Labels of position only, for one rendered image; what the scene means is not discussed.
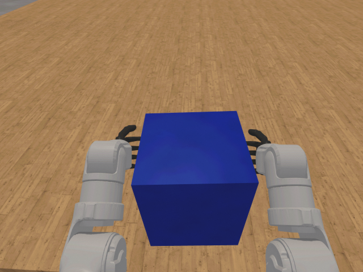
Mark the robot right forearm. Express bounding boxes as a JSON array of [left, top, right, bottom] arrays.
[[256, 143, 339, 272]]

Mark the left robot hand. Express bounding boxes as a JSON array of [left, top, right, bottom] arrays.
[[116, 125, 141, 169]]

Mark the carton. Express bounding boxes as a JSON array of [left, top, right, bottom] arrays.
[[131, 111, 259, 246]]

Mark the robot left forearm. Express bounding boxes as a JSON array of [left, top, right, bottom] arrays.
[[60, 139, 132, 269]]

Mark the right robot hand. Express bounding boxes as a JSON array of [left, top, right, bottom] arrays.
[[246, 129, 271, 175]]

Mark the left robot upper arm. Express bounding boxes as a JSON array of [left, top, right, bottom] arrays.
[[60, 232, 127, 272]]

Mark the right robot upper arm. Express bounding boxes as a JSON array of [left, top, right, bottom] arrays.
[[265, 238, 338, 272]]

